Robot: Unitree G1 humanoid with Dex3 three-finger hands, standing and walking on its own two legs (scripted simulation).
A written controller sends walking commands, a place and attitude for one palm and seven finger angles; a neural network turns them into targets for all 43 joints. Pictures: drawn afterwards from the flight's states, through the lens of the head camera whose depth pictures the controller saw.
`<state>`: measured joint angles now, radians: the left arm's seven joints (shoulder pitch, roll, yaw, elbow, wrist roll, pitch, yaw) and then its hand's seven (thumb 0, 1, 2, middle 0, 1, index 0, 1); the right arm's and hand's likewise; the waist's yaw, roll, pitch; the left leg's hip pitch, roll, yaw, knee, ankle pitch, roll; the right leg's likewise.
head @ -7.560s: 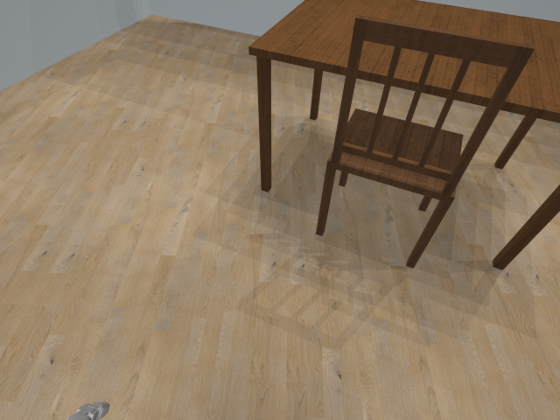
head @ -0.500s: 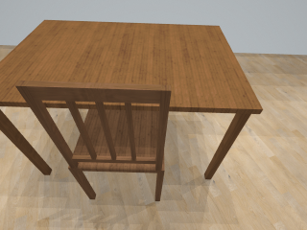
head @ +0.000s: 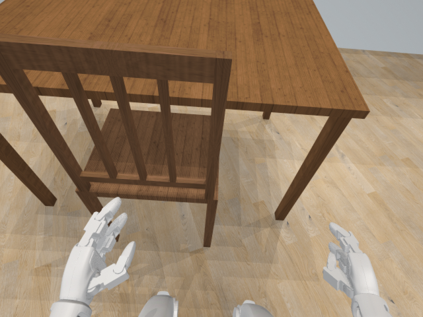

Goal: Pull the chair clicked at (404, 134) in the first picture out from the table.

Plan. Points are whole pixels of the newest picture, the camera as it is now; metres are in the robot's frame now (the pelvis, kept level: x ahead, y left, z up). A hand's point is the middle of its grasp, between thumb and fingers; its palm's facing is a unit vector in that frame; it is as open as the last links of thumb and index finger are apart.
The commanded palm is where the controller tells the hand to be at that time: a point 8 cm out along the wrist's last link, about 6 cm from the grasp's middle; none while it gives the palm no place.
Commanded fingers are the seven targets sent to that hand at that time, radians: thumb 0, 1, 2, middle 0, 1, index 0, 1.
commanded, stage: raise the hand toward the chair's back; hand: left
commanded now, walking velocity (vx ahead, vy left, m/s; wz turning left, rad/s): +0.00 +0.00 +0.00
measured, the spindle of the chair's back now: (132, 136) +0.49 +0.22 +0.01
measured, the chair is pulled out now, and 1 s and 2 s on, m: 0.00 0.00 0.00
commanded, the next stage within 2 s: aim the fingers beside a spindle in 1.70 s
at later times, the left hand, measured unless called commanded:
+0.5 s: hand (98, 248) +0.22 +0.21 +0.03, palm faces +0.04 -1.00 -0.06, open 13.4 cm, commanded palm +0.19 +0.26 +0.03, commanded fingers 0.00 -0.17 0.44 -0.09 -0.13 -0.09 -0.13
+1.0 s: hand (79, 241) +0.23 +0.24 +0.04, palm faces +0.03 -1.00 -0.05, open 16.7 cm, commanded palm +0.21 +0.29 +0.05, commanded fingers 0.00 -0.50 0.30 -0.06 -0.08 -0.06 -0.08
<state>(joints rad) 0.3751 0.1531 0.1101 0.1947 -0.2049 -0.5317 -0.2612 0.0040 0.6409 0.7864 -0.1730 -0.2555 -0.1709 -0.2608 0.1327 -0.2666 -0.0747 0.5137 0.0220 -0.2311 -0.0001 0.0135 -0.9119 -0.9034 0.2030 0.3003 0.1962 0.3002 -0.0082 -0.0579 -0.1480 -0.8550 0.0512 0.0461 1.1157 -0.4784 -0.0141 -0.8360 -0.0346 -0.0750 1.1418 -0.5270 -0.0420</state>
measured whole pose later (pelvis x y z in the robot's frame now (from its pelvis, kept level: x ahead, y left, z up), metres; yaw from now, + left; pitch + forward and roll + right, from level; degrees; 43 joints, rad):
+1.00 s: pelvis +0.01 +0.03 +0.00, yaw +1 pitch +15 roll -4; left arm 0.35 0.25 0.19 0.01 -0.26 -0.40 -0.26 -0.01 -0.46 0.32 -0.06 -0.08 -0.06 -0.09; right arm 0.20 -0.21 0.03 0.53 0.02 -0.20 -0.05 0.01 -0.90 -0.90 0.21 0.30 0.20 0.30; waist -0.01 0.02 -0.14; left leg -0.93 0.04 0.00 1.16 -0.50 0.03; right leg -0.84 -0.04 -0.12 1.09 -0.51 0.00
